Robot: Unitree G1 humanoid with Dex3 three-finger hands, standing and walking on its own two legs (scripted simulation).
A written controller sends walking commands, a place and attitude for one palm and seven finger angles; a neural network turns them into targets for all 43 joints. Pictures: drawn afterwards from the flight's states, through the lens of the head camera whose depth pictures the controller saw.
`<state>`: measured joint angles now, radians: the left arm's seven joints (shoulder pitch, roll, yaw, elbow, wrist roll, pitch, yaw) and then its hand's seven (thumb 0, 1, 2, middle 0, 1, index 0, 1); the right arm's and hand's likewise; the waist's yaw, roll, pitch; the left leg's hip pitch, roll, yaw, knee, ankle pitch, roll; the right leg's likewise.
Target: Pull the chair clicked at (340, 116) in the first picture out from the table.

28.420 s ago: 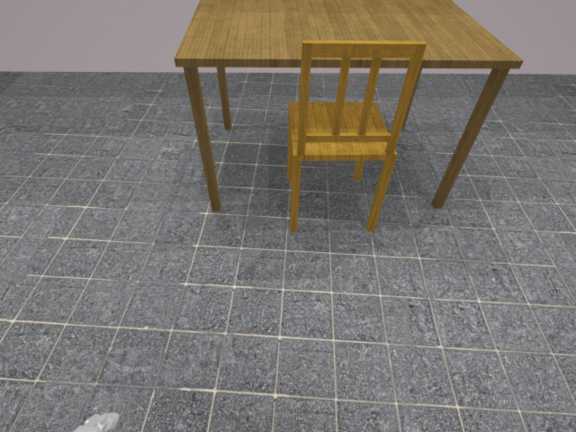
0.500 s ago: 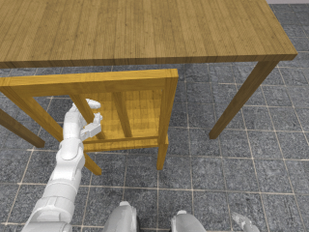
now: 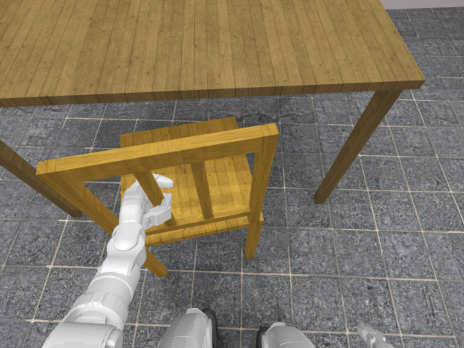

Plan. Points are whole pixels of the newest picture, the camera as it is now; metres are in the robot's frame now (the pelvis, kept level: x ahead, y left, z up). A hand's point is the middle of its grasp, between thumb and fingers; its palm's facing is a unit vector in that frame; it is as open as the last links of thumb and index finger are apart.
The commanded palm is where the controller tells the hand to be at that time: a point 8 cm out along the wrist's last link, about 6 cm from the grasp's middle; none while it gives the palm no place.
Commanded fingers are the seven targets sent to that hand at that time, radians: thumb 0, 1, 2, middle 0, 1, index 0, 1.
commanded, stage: step backward, pulling the chair out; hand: left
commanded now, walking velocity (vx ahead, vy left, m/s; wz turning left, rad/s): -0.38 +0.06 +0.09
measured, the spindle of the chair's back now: (158, 200) +0.39 +0.16 -0.08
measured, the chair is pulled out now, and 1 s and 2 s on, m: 0.11 0.26 0.53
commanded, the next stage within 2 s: stop walking, hand still on the chair in 1.86 s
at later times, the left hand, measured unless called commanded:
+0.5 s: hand (158, 239) +0.30 +0.14 -0.06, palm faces +0.02 -0.99 -0.16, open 5.4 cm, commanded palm +0.28 +0.19 -0.06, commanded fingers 0.00 0.90 0.90 -0.50 -1.45 -0.50 -1.45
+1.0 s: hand (165, 283) +0.22 +0.12 -0.05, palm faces +0.07 -0.98 -0.19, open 5.5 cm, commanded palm +0.20 +0.17 -0.06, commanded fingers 0.00 0.90 0.90 -0.50 -1.45 -0.50 -1.45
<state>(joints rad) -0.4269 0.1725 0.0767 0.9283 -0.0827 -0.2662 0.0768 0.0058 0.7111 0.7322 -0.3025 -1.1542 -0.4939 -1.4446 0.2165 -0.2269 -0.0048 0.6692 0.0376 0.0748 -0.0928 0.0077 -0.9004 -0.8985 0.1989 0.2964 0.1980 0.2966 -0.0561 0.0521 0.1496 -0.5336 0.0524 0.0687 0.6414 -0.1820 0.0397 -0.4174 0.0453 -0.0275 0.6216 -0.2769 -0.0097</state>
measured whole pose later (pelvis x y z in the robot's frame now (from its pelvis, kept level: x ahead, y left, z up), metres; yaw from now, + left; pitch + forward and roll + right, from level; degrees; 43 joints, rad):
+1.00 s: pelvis -0.15 -0.03 +0.01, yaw +0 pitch +1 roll +0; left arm -0.53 0.21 0.06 1.04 -0.04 -0.19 0.10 0.02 0.64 0.75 -0.30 -1.21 -0.50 -1.44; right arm 0.17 -0.31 -0.04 0.76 0.03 -0.01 -0.11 0.01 -0.90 -0.90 0.20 0.30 0.20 0.30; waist -0.03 -0.02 0.19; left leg -0.38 0.01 -0.01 0.58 -0.23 -0.02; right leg -0.34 -0.07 -0.01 0.61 -0.29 0.04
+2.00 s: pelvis -0.41 -0.01 +0.00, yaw +7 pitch +3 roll +4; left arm -0.55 0.11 -0.03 1.04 -0.02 -0.18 0.07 0.01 0.63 0.76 -0.25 -1.28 -0.50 -1.44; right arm 0.21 -0.32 -0.05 0.76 0.03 -0.02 -0.12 0.01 -0.90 -0.90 0.20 0.30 0.20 0.30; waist -0.05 -0.06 0.12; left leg -0.13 0.01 0.06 0.45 -0.40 -0.04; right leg -0.55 -0.16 0.00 0.57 -0.08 0.05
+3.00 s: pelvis -0.44 +0.00 +0.02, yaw +4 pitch -1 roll +0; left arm -0.20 0.13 0.00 0.88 -0.06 -0.15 0.08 0.05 0.64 0.80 -0.30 -1.24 -0.49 -1.44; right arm 0.21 -0.24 -0.01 0.71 0.04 0.05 -0.10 0.01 -0.90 -0.90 0.20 0.30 0.20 0.30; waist -0.04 0.01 0.05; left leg -0.18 0.06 0.08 0.45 -0.25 -0.02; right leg -0.22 0.01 -0.03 0.47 -0.23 -0.02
